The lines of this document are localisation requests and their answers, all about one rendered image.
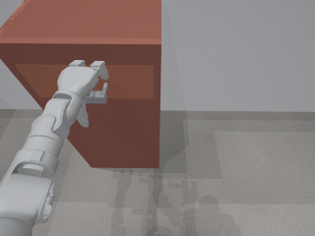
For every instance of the left robot forearm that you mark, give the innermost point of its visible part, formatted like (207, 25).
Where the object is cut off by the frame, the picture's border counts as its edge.
(39, 155)

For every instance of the handle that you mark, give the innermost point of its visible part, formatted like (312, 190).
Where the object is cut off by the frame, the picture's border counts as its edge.
(97, 96)

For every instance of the drawer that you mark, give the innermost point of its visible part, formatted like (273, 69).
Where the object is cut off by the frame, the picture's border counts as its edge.
(124, 81)

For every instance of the robot left upper arm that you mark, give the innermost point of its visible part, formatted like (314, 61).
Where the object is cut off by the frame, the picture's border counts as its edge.
(25, 201)

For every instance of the robot left hand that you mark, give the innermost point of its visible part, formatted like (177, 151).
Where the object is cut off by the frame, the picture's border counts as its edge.
(81, 80)

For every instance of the cabinet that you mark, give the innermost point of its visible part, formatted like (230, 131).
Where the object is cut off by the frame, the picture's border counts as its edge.
(123, 132)

